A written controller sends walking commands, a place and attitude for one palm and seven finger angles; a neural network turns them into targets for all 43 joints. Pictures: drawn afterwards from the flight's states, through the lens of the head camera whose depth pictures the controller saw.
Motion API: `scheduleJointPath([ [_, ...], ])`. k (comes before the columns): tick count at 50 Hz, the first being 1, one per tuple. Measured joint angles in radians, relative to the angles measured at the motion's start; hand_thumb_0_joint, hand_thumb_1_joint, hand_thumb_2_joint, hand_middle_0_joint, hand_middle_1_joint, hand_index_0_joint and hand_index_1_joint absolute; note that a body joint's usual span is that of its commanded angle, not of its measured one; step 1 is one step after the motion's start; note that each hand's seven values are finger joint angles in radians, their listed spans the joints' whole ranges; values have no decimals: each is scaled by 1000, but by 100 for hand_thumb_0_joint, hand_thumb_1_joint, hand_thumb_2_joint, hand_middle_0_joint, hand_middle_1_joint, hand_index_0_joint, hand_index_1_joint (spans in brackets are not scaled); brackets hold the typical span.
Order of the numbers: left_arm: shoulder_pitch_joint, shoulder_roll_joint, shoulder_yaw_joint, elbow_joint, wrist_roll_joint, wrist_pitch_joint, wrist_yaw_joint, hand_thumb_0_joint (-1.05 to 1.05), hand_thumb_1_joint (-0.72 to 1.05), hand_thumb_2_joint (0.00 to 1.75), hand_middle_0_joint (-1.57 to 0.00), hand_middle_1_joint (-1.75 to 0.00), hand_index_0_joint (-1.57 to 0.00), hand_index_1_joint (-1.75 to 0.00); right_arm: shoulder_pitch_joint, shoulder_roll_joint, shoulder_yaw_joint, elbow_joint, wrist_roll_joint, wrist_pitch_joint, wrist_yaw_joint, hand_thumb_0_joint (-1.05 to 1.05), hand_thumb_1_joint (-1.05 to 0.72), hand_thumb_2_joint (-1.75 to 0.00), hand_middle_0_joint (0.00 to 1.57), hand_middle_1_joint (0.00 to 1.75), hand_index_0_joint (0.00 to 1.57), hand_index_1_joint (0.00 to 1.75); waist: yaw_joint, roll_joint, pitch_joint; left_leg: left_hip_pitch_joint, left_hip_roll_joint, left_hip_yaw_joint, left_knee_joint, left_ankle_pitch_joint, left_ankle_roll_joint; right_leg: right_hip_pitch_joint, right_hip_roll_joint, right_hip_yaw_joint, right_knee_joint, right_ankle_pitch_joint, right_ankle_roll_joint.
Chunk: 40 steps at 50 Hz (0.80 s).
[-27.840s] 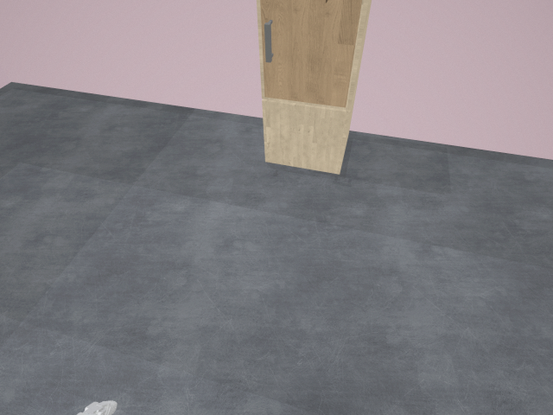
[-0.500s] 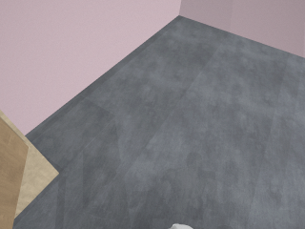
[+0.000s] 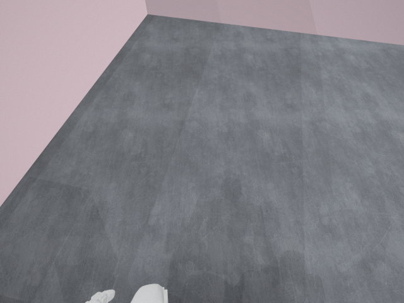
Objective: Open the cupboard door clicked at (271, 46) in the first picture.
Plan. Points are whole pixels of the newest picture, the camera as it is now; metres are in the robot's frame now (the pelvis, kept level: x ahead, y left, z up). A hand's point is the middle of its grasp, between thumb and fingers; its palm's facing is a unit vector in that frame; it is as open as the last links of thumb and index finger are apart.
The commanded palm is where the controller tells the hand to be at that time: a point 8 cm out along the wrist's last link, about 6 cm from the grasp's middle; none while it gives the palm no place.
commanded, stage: walk to a spot facing it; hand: left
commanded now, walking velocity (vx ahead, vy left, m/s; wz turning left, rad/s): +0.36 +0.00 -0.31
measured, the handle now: out of the picture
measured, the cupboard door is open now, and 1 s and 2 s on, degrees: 45 45 45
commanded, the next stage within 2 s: turn to face it in 0.84 s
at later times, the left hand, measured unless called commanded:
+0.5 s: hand (130, 219) +0.33 +0.20 -0.16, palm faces -0.17 -0.97 -0.18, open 7.4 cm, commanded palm none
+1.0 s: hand (185, 154) +0.54 +0.06 -0.16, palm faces -0.27 -0.94 -0.21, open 7.2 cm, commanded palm none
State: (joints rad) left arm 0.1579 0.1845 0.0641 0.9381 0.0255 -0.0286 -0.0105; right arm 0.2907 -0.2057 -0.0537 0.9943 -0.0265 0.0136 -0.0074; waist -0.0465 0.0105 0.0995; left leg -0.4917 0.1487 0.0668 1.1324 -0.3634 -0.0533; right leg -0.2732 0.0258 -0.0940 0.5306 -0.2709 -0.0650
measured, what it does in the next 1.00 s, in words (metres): walks ahead, turning right: left foot, then right foot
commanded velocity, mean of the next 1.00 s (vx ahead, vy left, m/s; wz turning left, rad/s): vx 0.30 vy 0.00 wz -0.19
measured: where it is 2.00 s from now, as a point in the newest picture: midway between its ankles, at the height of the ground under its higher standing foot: (239, 212)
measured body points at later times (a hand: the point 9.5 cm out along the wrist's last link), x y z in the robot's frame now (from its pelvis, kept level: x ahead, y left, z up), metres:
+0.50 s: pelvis +0.23 +0.02 +0.01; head +0.27 +0.02 +0.46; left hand +0.34 +0.25 -0.14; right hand +0.20 -0.22 -0.14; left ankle +0.22 +0.13 -0.73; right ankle +0.23 -0.12 -0.66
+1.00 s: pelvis +0.44 -0.10 +0.01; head +0.46 -0.11 +0.46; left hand +0.55 +0.11 -0.14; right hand +0.42 -0.34 -0.15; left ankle +0.57 +0.01 -0.68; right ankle +0.37 -0.15 -0.73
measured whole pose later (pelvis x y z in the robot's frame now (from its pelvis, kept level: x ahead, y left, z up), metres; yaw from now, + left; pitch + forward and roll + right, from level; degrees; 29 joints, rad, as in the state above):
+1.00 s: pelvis +0.44 -0.10 +0.01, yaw -18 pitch +0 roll +0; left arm 0.25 0.17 0.05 1.06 0.02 -0.08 0.01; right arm 0.20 -0.16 -0.05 1.02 -0.02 -0.01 0.00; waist -0.03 0.02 0.04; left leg -0.57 0.12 0.07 0.88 -0.21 -0.04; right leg -0.08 0.05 -0.13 0.35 -0.28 -0.08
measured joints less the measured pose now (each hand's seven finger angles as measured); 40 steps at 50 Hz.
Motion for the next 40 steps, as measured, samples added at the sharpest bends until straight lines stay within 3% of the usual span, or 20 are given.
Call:
scheduleJointPath([
  [5,71,0,9,47,2,-10,-1,0,92,90,-20,-30,-20,-30,-87,14,-2,-63,-3,-22,10,0,-91,-90,20,30,20,30,20,-5,-36,-71,-16,-17,-204,99,-5,103,22,35,-113,-1,2],
  [11,139,5,9,85,0,-14,-5,1,91,90,-20,-30,-20,-30,-154,23,6,-87,0,-50,18,0,-91,-90,20,30,20,30,65,-21,-42,28,-72,10,-498,136,12,197,15,75,-93,-103,32],
  [13,163,7,14,94,-6,-8,-4,1,91,90,-20,-30,-20,-30,-162,21,14,-95,-9,-76,15,0,-90,-90,20,30,20,30,71,-28,-46,71,-85,27,-548,194,55,159,6,88,51,-179,35],
  [15,157,16,14,110,-5,5,-5,1,91,90,-20,-30,-20,-30,-162,29,24,-100,-17,-89,7,0,-90,-90,20,30,20,30,71,-45,-36,86,-86,60,-492,140,84,40,-3,103,361,-217,26],
  [17,138,22,18,118,2,13,-10,1,91,90,-20,-30,-20,-30,-137,39,30,-97,-17,-91,0,0,-90,-90,20,30,20,30,67,-53,-36,129,-89,85,-512,95,87,-83,-23,93,601,-159,27],
  [19,112,26,22,108,8,18,-17,1,91,90,-19,-30,-20,-30,-100,49,33,-76,-15,-93,-8,0,-90,-90,20,30,20,30,68,-55,-36,187,-92,104,-576,100,74,-180,-53,78,698,-79,38],
  [24,55,14,21,65,13,25,-26,1,91,90,-19,-30,-19,-30,-1,36,21,-3,-5,-93,-21,-1,-93,-90,20,30,21,30,63,-36,-46,326,-88,156,-729,104,68,-316,-113,52,590,34,62],
  [29,-23,9,12,45,13,33,-32,1,91,90,-19,-30,-19,-30,92,21,21,46,-10,-78,-13,0,-92,-90,20,30,20,30,22,-20,-31,432,-72,201,-775,53,32,-311,-128,10,309,79,55],
  [33,-81,11,4,28,11,25,-36,1,91,90,-19,-30,-19,-30,161,16,23,83,-11,-60,-8,0,-91,-90,20,30,20,30,-8,-3,-16,491,-36,229,-720,-39,-15,-229,-92,-33,145,55,22],
  [35,-94,21,3,13,11,-6,-33,1,91,90,-19,-30,-19,-30,191,24,26,107,0,-46,-1,0,-91,-90,20,30,20,30,-6,-9,-16,445,2,220,-530,-105,-14,-166,-73,-38,96,39,-15],
  [38,-92,12,1,11,-6,-35,-12,0,91,90,-19,-30,-20,-30,138,27,20,130,13,-18,1,0,-91,-90,20,30,20,30,-2,-4,15,241,-8,62,-51,-131,10,-127,-50,-40,148,-17,-25],
  [40,-61,2,-5,25,-10,-34,2,0,91,90,-19,-30,-20,-30,90,26,13,119,10,-16,-3,1,-91,-90,20,30,20,30,-4,-4,11,128,-14,21,61,-63,15,-63,-33,-36,86,-7,-15],
])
